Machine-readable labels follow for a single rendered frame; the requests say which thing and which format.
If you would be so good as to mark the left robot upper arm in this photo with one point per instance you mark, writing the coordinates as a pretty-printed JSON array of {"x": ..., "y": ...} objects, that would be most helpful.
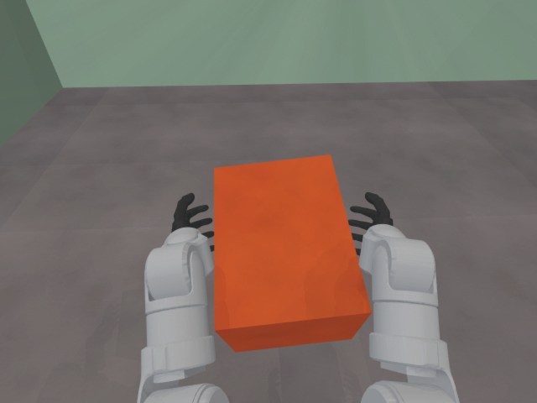
[{"x": 201, "y": 393}]

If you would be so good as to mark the robot left hand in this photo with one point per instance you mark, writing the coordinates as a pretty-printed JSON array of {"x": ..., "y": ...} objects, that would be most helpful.
[{"x": 182, "y": 217}]

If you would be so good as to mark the robot left forearm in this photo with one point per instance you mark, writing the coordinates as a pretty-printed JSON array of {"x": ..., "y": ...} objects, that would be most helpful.
[{"x": 178, "y": 341}]

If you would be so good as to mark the right robot upper arm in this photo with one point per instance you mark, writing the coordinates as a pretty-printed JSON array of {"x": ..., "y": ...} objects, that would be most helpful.
[{"x": 403, "y": 392}]

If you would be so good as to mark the carton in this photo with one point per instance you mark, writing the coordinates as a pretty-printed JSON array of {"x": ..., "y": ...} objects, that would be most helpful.
[{"x": 286, "y": 269}]

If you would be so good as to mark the robot right forearm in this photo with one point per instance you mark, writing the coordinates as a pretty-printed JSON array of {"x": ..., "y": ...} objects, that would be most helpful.
[{"x": 406, "y": 334}]

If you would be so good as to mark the robot right hand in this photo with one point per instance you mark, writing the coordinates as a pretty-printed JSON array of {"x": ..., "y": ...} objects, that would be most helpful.
[{"x": 381, "y": 216}]

